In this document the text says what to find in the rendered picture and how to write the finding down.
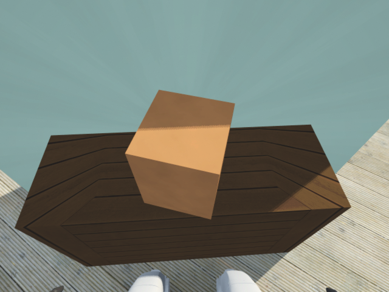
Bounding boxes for pedestal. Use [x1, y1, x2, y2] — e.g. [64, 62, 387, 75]
[15, 125, 351, 266]

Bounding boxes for robot thigh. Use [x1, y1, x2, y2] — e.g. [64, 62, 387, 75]
[216, 270, 261, 292]
[128, 271, 170, 292]

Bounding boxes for carton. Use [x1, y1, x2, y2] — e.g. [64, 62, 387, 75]
[125, 90, 235, 219]

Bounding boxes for left robot thigh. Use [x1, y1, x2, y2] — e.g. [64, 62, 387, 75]
[128, 271, 170, 292]

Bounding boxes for right robot thigh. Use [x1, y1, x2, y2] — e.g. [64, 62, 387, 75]
[216, 270, 261, 292]

